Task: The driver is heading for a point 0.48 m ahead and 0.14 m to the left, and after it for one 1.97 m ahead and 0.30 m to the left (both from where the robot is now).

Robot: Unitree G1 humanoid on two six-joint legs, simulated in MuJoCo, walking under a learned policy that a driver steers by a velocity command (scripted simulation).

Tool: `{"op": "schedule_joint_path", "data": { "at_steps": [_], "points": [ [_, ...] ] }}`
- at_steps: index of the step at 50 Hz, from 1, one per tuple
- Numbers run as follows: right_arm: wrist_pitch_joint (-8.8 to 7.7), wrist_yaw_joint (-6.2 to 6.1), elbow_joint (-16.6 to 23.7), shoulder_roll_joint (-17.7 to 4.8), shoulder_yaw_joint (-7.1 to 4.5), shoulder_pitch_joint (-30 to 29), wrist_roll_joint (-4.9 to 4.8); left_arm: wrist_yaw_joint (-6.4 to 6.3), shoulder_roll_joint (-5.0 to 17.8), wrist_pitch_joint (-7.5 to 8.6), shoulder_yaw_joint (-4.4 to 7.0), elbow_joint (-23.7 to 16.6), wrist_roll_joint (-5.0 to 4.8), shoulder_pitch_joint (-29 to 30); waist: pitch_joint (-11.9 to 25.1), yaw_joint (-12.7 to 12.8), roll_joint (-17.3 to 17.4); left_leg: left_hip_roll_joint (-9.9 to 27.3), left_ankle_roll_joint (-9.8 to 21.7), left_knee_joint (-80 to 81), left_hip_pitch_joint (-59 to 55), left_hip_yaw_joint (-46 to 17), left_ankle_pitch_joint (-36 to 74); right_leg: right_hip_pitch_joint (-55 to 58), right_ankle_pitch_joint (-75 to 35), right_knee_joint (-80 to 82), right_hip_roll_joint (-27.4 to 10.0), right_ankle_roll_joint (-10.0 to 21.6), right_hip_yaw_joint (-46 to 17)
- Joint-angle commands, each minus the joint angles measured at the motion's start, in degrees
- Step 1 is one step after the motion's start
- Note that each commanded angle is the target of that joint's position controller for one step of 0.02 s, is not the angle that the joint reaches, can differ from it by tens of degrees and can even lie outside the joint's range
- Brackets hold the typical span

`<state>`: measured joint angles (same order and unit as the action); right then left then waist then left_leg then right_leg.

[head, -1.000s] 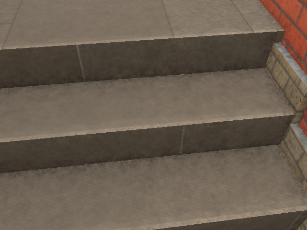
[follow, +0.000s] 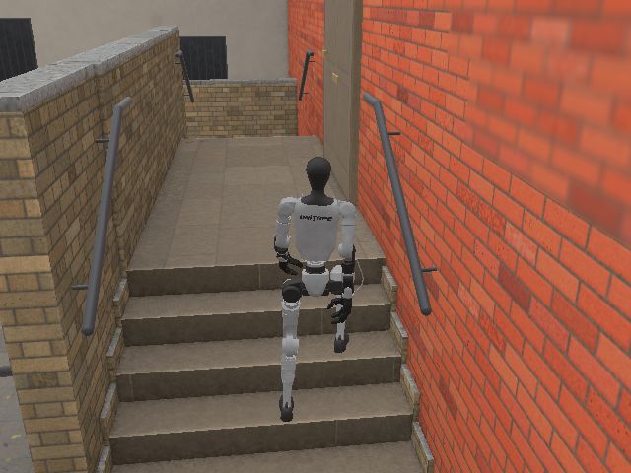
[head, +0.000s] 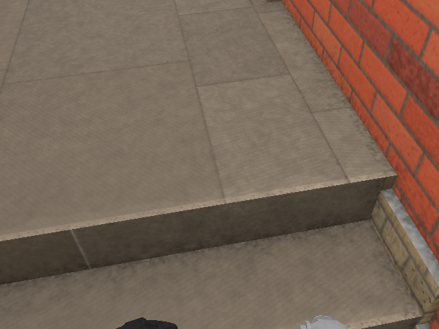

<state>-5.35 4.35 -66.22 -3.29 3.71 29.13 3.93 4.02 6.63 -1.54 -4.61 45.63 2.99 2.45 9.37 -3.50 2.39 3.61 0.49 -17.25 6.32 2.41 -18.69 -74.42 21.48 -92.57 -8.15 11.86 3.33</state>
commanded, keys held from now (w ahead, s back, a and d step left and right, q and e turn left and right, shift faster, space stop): w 0.14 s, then w+q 0.86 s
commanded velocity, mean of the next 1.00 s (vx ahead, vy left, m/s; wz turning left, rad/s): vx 0.50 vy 0.00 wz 0.38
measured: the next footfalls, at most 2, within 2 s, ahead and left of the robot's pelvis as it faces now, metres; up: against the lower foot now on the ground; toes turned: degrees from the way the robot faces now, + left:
right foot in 0.06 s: +0.21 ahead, -0.15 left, +0.17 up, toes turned -7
left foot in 0.72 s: +0.46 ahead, +0.08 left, +0.34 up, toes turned +20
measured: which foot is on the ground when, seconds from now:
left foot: down 0.00-0.10, up 0.12-0.70, down 0.72-1.00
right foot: up 0.00-0.04, down 0.06-0.74, up 0.76-1.00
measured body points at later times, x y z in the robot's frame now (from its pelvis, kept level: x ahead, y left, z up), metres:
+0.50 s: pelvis +0.23 -0.07 +0.16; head +0.22 -0.07 +0.61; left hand +0.11 +0.06 +0.00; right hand +0.38 -0.24 +0.02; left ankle +0.29 +0.08 -0.20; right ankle +0.17 -0.15 -0.57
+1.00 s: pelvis +0.47 +0.02 +0.31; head +0.46 +0.00 +0.76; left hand +0.50 +0.28 +0.20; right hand +0.47 -0.22 +0.15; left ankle +0.43 +0.06 -0.40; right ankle +0.58 -0.11 -0.08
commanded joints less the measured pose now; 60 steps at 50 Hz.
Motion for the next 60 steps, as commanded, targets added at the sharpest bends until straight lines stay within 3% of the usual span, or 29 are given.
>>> {"op": "schedule_joint_path", "data": {
  "at_steps": [1, 2, 3, 4, 5, 6, 8, 9, 11, 14, 18, 21, 26, 30, 33, 36, 37, 38, 39, 40, 41, 43, 45, 47, 51, 54, 56, 59, 60],
  "points": [
    [-1.86, 1.41, 4.3, -17.5, -3.07, -3.1, -3.67, 2.35, 3.1, 1.13, 1.16, -6.2, -0.52, 9.9, -6.8, 6.0, 7.4, 14.4, 14.7, 11.4, 12.8, -4.8, 41.3, 24.3, 8.1, 12.6, 6.2, -3.6, 6.8],
    [-2.46, 1.01, 4.4, -18.4, -4.01, -2.8, -4.01, 2.43, 3.8, 2.57, 1.27, -3.9, -0.40, 5.9, -2.7, 6.8, 6.2, 14.3, 13.9, 5.2, -0.5, -3.1, 58.9, 24.1, 8.6, 24.0, 9.1, -3.6, 8.9],
    [-2.88, 0.68, 3.3, -18.1, -4.48, 0.8, -1.20, 1.49, 6.3, 4.48, 2.23, -1.5, -0.92, -1.5, 4.0, 6.3, 6.8, 11.2, 11.0, -5.8, -1.7, 0.2, 79.3, 37.5, -0.7, 26.4, 10.7, -0.3, 4.4],
    [-3.12, 1.31, 1.1, -13.6, -3.93, 6.8, 1.84, 0.45, 7.8, 5.16, 2.31, 2.1, -1.45, -12.1, 12.9, 8.3, -0.4, 7.0, 8.3, -21.6, 18.6, -2.7, 72.8, 62.1, -14.3, 29.6, 4.6, 4.9, -11.3],
    [-1.87, 2.21, 0.8, -10.2, -3.85, 7.5, 0.91, -0.81, 12.7, 2.80, 3.54, 4.5, -0.64, -24.7, 20.5, 13.7, -10.2, 0.2, 7.3, -36.0, 29.5, -6.1, 41.2, 75.8, -7.7, 51.7, -3.9, 9.5, -35.5],
    [-0.53, 2.77, 1.3, -6.6, -5.18, 3.4, -1.15, -1.29, 18.4, 2.29, 6.01, 9.5, 0.41, -33.6, 13.4, 15.2, -14.8, -5.3, 5.8, -62.7, 40.8, -13.8, 21.1, 71.4, 1.5, 67.1, -11.1, 9.7, -56.8],
    [-0.20, 1.44, 3.5, -4.5, -5.70, -4.5, -3.04, -1.69, 15.4, 5.05, 6.30, 14.5, -1.76, -26.0, 0.1, 10.2, -17.8, -2.9, 8.8, -91.7, 51.7, -16.3, 26.4, 54.8, 15.1, 67.6, -9.8, 3.9, -43.8],
    [-0.34, 0.37, 5.3, -4.1, -5.60, -7.9, -3.33, -1.33, 10.7, 5.66, 5.55, 15.5, -2.18, -19.8, -1.1, 6.8, -10.9, -3.5, 11.0, -100.7, 55.3, -15.4, 24.2, 52.1, 8.8, 65.7, -9.1, 2.9, -35.8],
    [0.69, -0.55, 7.3, -3.2, -4.68, -10.7, -3.58, -0.76, 0.3, 5.95, 3.13, 16.6, -0.60, -12.2, -1.5, 1.7, -1.5, -2.1, 15.0, -100.4, 57.9, -17.2, 26.4, 49.3, -1.7, 67.0, -7.6, -1.5, -23.7],
    [2.94, -0.42, 7.9, -4.1, -4.55, -10.7, -4.50, -0.53, -3.3, 7.57, 2.41, 16.2, 0.38, -10.7, -2.8, -2.6, -0.7, -0.7, 15.7, -96.1, 60.1, -17.2, 26.4, 48.0, -12.8, 68.4, -5.3, -5.1, -9.2],
    [5.10, 1.13, 11.4, -6.2, -5.51, -16.2, -5.61, 0.17, -0.2, 6.55, 3.52, 16.7, 2.56, -16.5, -6.4, 1.8, -3.1, -0.9, 12.2, -108.6, 70.2, -9.3, 14.5, 52.0, -11.3, 75.3, -5.3, 0.1, 0.9],
    [5.44, 0.32, 13.9, -5.1, -3.08, -23.0, -4.51, 0.64, -0.4, 6.08, 1.94, 23.2, 4.84, -32.6, -8.5, 6.6, -3.5, -2.4, 15.6, -118.5, 92.1, -12.3, 11.7, 71.1, -12.4, 77.7, -11.1, 3.0, -5.9],
    [5.09, -1.38, 19.7, -6.2, -2.11, -32.8, -5.35, 2.09, -0.1, 6.33, 0.74, 23.0, 7.68, -37.4, -10.1, 6.3, -2.5, 3.2, 17.0, -98.9, 92.4, -3.5, 19.9, 69.5, -9.6, 84.8, -8.2, -1.7, 2.2],
    [8.02, 0.91, 24.2, -3.2, -0.75, -44.5, -2.90, 1.55, 1.9, 5.45, 0.70, 24.0, 3.71, -44.5, -8.4, 8.8, -8.0, 5.5, 15.7, -87.3, 75.2, 9.4, 16.0, 64.1, -28.1, 90.3, -8.5, -3.1, 9.5],
    [7.63, 2.92, 26.0, -6.5, -2.06, -44.9, -3.81, 1.47, 10.4, 7.64, 1.75, 22.9, 1.52, -41.1, -3.3, 2.9, -13.0, -3.5, 14.8, -73.7, 52.5, 14.6, 1.2, 65.8, -89.2, 82.7, -9.2, -2.7, 14.3],
    [6.09, 1.77, 24.2, -8.2, -2.81, -31.2, -3.65, 1.63, 19.3, 8.81, 5.31, 20.6, 0.42, -33.0, -1.0, -4.6, -17.8, -10.4, 11.6, -45.2, 40.4, 12.7, -4.1, 86.0, -114.8, 70.1, -12.5, -1.2, 12.0],
    [5.84, 0.14, 21.6, -11.8, -4.85, -20.2, -3.28, 2.02, 18.6, 8.97, 6.18, 18.7, 2.93, -31.3, 4.1, -7.9, -15.4, -11.1, 13.5, -43.6, 21.3, 5.5, 9.4, 73.9, -106.7, 55.2, -10.0, -3.6, 10.1],
    [6.41, -1.74, 16.4, -16.6, -5.44, -7.2, -3.43, 3.93, 8.6, 9.52, 4.16, 16.4, 6.50, -36.9, 18.8, -6.0, -1.1, -5.0, 22.8, -37.9, -13.0, -17.9, 34.4, 46.9, -65.6, 36.0, -4.9, -7.9, 3.4],
    [7.00, -1.72, 11.0, -21.1, -7.34, 7.3, -1.57, 6.50, 8.5, 8.29, 5.45, 16.6, 2.31, -34.8, 19.3, -7.8, 2.6, 5.3, 27.6, -14.7, -15.8, -45.4, 26.5, 35.5, -14.7, 8.1, 9.6, -9.9, -4.9],
    [4.79, -1.81, 9.1, -24.6, -10.21, 7.6, -0.98, 6.18, 8.0, 7.57, 6.61, 16.1, -0.11, -30.8, 6.2, -7.7, -1.0, 9.0, 21.1, -8.1, -9.8, -46.2, 11.5, 21.5, -16.4, -7.3, 9.9, -8.8, -16.3],
    [3.10, -1.44, 8.9, -21.1, -10.02, 0.0, -2.04, 4.26, 7.2, 7.80, 6.85, 14.1, 0.07, -25.9, -5.0, -4.5, -1.4, 6.6, 18.6, -9.1, 2.7, -43.3, 2.8, 14.1, -16.7, -19.2, 9.6, -8.9, -16.4],
    [1.57, -0.16, 7.4, -10.5, -7.40, -9.1, -3.50, 2.11, 5.1, 7.69, 6.12, 10.0, 2.21, -19.8, -6.5, 2.2, -0.7, 4.3, 18.4, -9.7, 9.7, -37.2, -2.9, 5.8, -14.9, -32.2, 11.3, -4.6, -16.1],
    [1.17, 1.64, 6.8, -5.7, -4.70, -16.5, -0.33, 0.92, 2.1, 6.60, 4.40, 8.4, 1.14, -20.1, -9.1, 9.1, -5.9, 0.6, 13.1, -8.1, 22.9, -25.8, -1.9, 5.1, -22.4, -31.6, 8.6, -0.4, -13.7],
    [0.42, 0.81, 6.5, -7.7, -5.09, -15.0, 0.06, 1.47, 1.8, 5.65, 3.51, 6.9, -0.18, -19.5, -10.6, 8.7, 1.7, -1.5, 14.1, -5.4, 25.1, -19.2, 2.6, 0.9, -11.8, -40.8, 8.4, -0.7, -8.3],
    [-1.09, -0.02, 0.8, -10.2, -3.01, -0.5, 4.00, 1.61, 4.5, 5.34, 2.36, -3.8, 0.01, -5.0, -9.8, 5.6, -5.3, -2.9, 11.5, -3.8, 24.8, -18.6, -0.8, -1.0, -19.5, -25.9, 5.0, 1.3, -5.5],
    [-1.12, 1.47, 2.0, -13.6, -3.22, 2.3, 2.74, 0.38, 5.3, 2.33, 1.76, -12.4, -1.55, 7.4, -11.0, 2.8, 2.9, 1.9, 15.1, 6.5, 27.2, -19.9, 14.9, 9.0, -19.3, -9.1, 2.5, -3.7, -1.0],
    [-3.00, 2.23, 6.6, -13.9, -2.65, -3.5, -0.92, 0.83, 5.3, 0.78, 1.77, -12.5, -0.89, 3.1, -7.2, 7.1, 1.9, 6.1, 16.2, 5.8, 29.2, -17.6, 49.2, 28.3, -13.7, 3.9, 5.4, -6.8, 3.6],
    [-3.29, 3.29, 6.3, -24.0, -6.56, 2.4, -4.15, 1.84, 10.0, 1.00, 3.89, -12.7, -0.91, 0.4, -3.2, 7.0, 9.8, 9.5, 15.7, -2.3, 1.5, -15.9, 90.6, 29.7, 2.2, 24.1, 12.2, -8.3, 7.7],
    [-2.46, 3.57, 5.4, -24.3, -7.69, 3.1, -3.00, 1.51, 11.7, 1.92, 5.04, -11.3, -1.36, -5.2, 0.8, 7.8, 9.5, 9.4, 14.4, -8.8, -3.1, -14.0, 102.5, 34.5, 1.0, 25.8, 12.9, -6.7, 5.2]
  ]
}}
Velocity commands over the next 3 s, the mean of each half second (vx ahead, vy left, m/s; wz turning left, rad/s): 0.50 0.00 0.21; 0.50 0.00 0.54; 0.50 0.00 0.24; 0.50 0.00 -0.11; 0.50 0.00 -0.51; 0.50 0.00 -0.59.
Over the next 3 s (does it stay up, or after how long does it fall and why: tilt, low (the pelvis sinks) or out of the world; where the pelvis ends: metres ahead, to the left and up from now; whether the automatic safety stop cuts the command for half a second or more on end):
stays up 1.38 0.40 0.50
